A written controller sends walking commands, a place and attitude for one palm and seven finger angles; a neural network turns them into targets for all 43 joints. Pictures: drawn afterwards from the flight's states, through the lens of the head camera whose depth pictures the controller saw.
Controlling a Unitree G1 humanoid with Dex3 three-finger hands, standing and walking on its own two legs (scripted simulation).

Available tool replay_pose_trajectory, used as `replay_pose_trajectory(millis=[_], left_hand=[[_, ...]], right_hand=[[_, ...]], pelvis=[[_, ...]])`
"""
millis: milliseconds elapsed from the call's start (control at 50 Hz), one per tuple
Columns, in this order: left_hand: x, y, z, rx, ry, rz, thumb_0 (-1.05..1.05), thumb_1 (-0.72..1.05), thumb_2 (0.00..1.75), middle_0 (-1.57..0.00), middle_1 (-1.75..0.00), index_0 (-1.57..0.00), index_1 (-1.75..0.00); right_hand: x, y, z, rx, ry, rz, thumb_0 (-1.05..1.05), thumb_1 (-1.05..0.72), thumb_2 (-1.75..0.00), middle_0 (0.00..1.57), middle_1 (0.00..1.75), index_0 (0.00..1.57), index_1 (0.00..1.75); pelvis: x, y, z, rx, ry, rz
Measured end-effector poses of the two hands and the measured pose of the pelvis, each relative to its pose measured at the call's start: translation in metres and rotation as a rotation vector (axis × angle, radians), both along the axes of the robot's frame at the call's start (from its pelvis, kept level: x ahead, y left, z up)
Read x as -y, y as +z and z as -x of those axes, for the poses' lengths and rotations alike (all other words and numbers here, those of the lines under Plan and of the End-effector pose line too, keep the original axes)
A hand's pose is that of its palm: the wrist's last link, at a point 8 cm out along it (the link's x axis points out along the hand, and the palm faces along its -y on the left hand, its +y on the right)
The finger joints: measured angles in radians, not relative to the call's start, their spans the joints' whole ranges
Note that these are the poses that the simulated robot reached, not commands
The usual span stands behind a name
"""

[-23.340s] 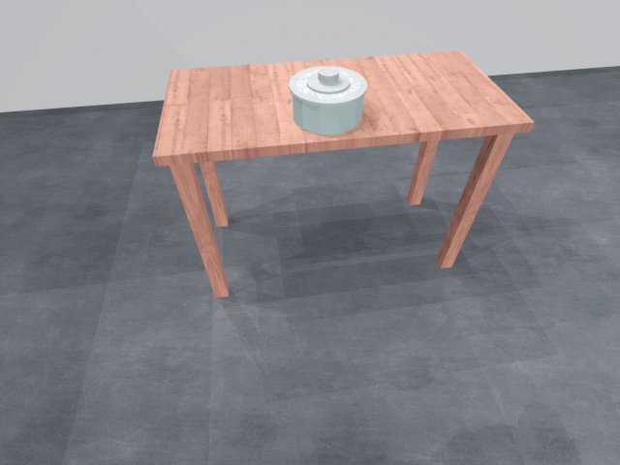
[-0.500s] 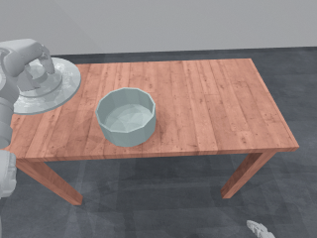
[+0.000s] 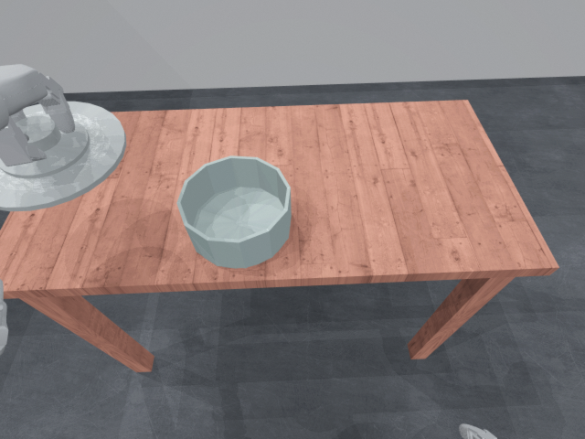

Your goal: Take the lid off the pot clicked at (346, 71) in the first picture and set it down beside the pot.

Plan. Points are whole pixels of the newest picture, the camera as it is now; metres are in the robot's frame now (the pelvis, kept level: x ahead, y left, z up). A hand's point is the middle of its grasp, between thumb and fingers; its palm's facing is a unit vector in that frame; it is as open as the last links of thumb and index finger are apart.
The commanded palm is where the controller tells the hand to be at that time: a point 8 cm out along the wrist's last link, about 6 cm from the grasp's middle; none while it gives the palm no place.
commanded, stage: lower the lid onto the table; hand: left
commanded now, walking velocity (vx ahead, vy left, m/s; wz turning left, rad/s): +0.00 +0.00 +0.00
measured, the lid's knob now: (35, 134) +0.46 +0.34 +0.16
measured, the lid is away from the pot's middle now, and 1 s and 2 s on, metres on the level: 0.24 0.24 0.23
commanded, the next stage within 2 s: none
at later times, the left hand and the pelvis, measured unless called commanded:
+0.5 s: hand (41, 151) +0.44 +0.33 +0.16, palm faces -0.36 -0.06 -0.93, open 8.0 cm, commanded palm +0.44 +0.33 +0.23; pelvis +0.01 +0.00 +0.00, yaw +0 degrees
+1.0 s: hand (51, 174) +0.43 +0.33 +0.12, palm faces -0.41 -0.09 -0.91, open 8.0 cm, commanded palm +0.45 +0.34 +0.20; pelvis +0.01 +0.00 +0.00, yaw -1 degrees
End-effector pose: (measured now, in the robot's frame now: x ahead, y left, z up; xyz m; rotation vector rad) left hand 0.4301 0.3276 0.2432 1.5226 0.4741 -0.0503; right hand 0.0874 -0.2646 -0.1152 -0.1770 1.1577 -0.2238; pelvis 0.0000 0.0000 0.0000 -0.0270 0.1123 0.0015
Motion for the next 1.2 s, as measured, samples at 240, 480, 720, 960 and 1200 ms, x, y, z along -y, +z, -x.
replay_pose_trajectory(millis=[240,480,720,960,1200], left_hand=[[0.0,-0.008,-0.006,-0.008,-0.022,0.019,0.02,0.17,0.94,-0.56,-0.84,-0.63,-0.88],[0.0,-0.028,-0.008,-0.041,-0.044,0.016,0.02,0.17,0.94,-0.56,-0.84,-0.63,-0.88],[0.002,-0.042,-0.01,-0.048,-0.059,0.018,0.02,0.17,0.94,-0.56,-0.84,-0.63,-0.88],[-0.005,-0.061,-0.007,-0.079,-0.035,0.049,0.02,0.17,0.94,-0.55,-0.84,-0.63,-0.88],[-0.007,-0.072,-0.006,-0.084,-0.061,0.054,0.02,0.17,0.94,-0.55,-0.84,-0.63,-0.88]], right_hand=[[0.001,0.003,-0.005,0.005,0.001,0.016,0.01,-0.91,-0.9,0.2,0.3,0.2,0.3],[0.004,0.001,0.0,-0.029,-0.012,0.022,0.01,-0.91,-0.9,0.2,0.3,0.2,0.3],[0.006,-0.002,0.001,-0.042,-0.019,0.022,0.01,-0.91,-0.9,0.2,0.3,0.2,0.3],[0.01,0.0,0.005,-0.048,-0.035,0.043,0.0,-0.91,-0.9,0.2,0.3,0.2,0.3],[0.013,0.0,0.019,-0.08,-0.054,0.069,0.0,-0.91,-0.9,0.2,0.3,0.2,0.3]], pelvis=[[0.001,0.0,-0.002,-0.006,-0.001,0.002],[0.002,0.0,-0.006,-0.017,-0.003,0.003],[0.003,-0.001,-0.008,-0.026,-0.007,0.004],[0.005,-0.002,-0.006,-0.032,-0.014,0.006],[0.002,-0.003,-0.006,-0.039,-0.013,0.009]])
